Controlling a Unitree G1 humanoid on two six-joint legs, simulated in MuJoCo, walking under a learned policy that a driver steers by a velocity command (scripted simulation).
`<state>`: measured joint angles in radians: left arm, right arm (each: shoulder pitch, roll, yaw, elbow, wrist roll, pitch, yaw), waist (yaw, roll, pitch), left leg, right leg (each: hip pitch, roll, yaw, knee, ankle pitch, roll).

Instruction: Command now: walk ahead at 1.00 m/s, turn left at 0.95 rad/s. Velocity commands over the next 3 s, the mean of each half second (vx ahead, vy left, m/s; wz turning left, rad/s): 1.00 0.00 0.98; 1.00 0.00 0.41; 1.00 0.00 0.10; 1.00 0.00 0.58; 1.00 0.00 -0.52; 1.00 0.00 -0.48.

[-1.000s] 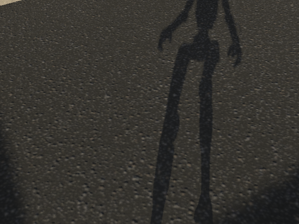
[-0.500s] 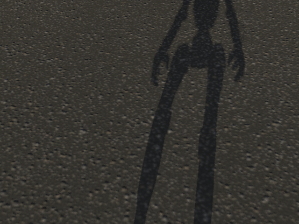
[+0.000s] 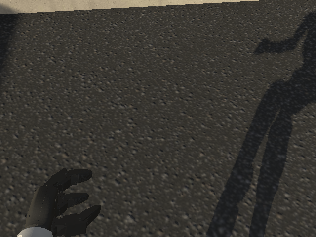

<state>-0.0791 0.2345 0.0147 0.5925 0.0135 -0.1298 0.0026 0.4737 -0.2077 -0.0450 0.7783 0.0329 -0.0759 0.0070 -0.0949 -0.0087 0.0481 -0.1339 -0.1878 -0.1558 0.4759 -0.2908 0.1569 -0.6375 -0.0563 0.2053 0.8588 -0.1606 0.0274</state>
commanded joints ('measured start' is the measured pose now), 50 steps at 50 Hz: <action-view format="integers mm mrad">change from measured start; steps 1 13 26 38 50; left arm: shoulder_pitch -94 372 449 320 -4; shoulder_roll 35 150 202 152 110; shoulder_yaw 21 92 69 19 0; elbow -90 14 193 95 -4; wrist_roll -7 -2 -3 -59 -36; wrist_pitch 4 14 11 -30 0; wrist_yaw -1 -5 7 6 -45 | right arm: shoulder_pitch -100 -217 -521 -151 -13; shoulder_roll -190 -169 -104 -181 -210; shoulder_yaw -57 -21 12 -42 -38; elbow -90 -191 -328 -145 -24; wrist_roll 9 -10 6 -42 -2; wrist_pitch -6 25 29 -25 -49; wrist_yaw -25 -17 61 35 -5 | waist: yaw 15 193 169 66 12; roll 37 -18 30 -64 29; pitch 40 -132 135 -58 112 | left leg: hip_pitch -350 -711 -685 141 -32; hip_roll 134 245 304 402 318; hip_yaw -227 28 200 -360 57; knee -222 998 448 -242 -416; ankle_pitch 63 -44 340 -62 217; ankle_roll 75 -104 -80 171 62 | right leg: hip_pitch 291 799 606 -92 93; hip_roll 100 -247 -148 -64 -23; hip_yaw -159 382 -346 -86 -210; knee -266 -586 -724 490 -344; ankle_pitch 246 -392 389 -147 466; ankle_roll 44 -167 -81 -93 -21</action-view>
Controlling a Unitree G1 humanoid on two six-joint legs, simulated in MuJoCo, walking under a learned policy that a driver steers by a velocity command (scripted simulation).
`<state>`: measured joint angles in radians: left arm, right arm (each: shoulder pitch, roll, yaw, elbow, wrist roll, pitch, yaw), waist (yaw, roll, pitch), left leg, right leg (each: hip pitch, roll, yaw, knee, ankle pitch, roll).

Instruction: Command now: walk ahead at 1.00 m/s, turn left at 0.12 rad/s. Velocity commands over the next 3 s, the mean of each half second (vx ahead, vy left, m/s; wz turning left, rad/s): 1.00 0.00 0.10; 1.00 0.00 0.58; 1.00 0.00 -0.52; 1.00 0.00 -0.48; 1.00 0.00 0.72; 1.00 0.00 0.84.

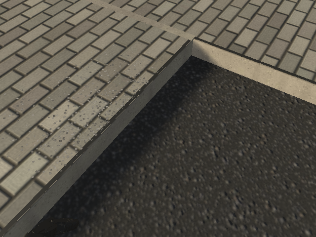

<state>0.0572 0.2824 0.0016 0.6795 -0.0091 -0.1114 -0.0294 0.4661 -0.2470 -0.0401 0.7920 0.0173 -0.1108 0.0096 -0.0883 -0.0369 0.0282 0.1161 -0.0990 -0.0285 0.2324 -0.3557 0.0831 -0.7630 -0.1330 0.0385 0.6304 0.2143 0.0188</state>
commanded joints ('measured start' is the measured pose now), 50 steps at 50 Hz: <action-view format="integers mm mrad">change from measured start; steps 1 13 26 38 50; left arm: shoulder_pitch -159 259 398 145 -196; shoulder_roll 74 56 168 92 41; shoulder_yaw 18 46 58 22 42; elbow -101 62 139 -58 -224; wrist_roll -16 40 11 33 7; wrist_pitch -21 -8 2 -49 -20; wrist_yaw -19 -12 28 27 15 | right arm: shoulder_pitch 10 -199 -539 -138 133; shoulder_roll -171 -99 -91 -130 -112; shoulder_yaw -43 7 18 -36 -4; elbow -22 -102 -210 -101 42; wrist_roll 13 13 18 -21 -25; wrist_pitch -2 -3 -7 8 106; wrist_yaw -8 6 53 24 -36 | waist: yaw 8 96 137 125 -13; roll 70 -2 -16 10 207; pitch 133 -63 80 -30 -121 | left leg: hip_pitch -183 -757 -691 -217 138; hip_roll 252 219 112 186 158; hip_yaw -68 -102 82 -499 -312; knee -148 1074 334 -11 378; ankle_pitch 351 65 577 249 1644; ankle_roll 124 12 -8 260 18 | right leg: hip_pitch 186 658 824 123 325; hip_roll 64 -62 -49 84 233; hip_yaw -43 367 -119 102 -201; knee -153 -408 -543 646 -159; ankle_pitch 56 -571 153 -528 -330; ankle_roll -27 -258 -156 -24 -20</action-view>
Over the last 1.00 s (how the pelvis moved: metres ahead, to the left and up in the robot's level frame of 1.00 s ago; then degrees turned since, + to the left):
0.80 0.23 0.00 41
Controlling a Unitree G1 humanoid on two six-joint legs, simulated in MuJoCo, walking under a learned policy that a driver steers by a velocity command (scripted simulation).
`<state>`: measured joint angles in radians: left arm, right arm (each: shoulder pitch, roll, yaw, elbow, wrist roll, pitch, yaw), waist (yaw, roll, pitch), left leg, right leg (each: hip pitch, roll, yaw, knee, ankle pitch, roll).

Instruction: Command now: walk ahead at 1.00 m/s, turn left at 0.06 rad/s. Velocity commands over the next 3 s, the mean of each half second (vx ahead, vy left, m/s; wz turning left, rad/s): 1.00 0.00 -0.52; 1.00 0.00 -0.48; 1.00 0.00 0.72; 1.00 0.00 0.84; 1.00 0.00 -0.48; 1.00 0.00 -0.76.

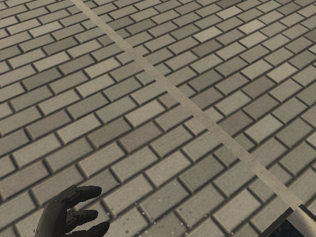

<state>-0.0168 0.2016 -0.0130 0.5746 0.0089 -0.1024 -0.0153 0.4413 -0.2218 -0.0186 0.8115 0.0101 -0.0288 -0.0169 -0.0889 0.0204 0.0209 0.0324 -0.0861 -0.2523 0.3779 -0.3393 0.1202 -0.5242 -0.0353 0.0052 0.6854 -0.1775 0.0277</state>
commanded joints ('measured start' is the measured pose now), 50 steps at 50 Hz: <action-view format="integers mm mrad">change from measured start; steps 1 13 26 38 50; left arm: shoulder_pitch -9 171 293 622 443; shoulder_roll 158 291 16 279 111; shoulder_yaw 76 89 54 163 76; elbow -88 152 15 164 187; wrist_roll -28 -52 -66 -24 10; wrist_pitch -27 -23 118 117 -37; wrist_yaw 6 27 -26 -29 0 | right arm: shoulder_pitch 94 -255 -181 -306 -390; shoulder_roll -178 8 72 -54 -87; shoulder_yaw -31 103 5 -41 -19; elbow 13 -463 -13 -104 -158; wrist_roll -22 -66 -18 -17 25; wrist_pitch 29 -104 -66 -102 -50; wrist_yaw -12 24 32 -9 20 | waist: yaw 57 -189 164 332 132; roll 196 19 55 -304 -1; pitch -174 -44 164 -26 95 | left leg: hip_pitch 236 -57 -431 -582 -880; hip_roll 157 136 339 69 215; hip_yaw -97 346 276 402 128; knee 324 1132 -69 1225 710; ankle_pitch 1663 150 97 -146 390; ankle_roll -32 -162 -112 -80 -74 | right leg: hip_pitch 226 -598 -358 740 281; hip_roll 110 -46 -65 7 -102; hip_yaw -114 131 78 88 46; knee -376 -771 942 -49 -548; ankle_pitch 202 256 -9 295 140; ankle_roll -62 -220 -118 -255 -163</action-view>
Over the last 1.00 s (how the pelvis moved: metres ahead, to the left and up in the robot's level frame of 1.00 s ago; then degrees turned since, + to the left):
0.95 0.04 0.01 20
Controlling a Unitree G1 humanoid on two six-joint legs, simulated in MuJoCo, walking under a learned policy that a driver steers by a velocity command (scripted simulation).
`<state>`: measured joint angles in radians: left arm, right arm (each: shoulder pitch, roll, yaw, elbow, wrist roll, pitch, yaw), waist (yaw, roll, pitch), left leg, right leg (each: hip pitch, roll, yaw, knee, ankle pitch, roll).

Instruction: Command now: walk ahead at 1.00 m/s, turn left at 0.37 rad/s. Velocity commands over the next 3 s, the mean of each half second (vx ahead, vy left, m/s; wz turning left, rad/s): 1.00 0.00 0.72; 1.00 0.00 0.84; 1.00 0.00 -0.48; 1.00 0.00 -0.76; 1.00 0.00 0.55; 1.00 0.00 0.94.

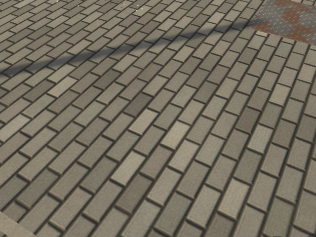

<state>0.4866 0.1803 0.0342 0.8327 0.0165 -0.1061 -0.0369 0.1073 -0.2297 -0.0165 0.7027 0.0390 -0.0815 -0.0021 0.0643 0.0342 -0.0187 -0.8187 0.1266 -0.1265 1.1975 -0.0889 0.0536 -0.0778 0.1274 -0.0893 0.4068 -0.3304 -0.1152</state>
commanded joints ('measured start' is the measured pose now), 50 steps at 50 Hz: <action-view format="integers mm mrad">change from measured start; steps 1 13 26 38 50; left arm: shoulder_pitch -44 -203 -585 -125 -62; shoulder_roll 128 53 96 196 234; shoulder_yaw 24 4 -6 69 48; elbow -63 -140 -372 -239 -34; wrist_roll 1 38 0 -1 -42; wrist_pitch -35 -16 -40 -11 -20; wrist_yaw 30 51 51 52 26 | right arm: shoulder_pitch -98 494 287 86 -176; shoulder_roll -77 -241 -146 -146 -65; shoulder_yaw -21 -103 -74 -47 -12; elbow -61 93 13 -104 -223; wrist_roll -4 -20 2 -27 -23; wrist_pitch -3 37 -4 23 13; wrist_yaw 14 47 -6 1 61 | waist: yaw -5 -229 -132 72 -28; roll -16 265 16 -57 2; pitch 131 -123 83 -57 199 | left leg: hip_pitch -20 1191 296 -50 111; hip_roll -16 -85 -213 -77 -35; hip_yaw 46 -89 -251 8 114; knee -196 -473 -979 243 -380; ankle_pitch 213 58 -7 -244 138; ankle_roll -6 241 188 17 32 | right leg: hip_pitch -135 -568 -287 269 -65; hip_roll -244 -56 -100 -438 -360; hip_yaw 82 17 112 611 109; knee -282 1199 235 -106 -366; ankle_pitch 350 -217 445 -98 357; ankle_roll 10 143 182 -31 -47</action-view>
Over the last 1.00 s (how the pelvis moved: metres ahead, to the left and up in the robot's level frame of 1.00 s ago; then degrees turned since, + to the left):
0.80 -0.22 0.12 -31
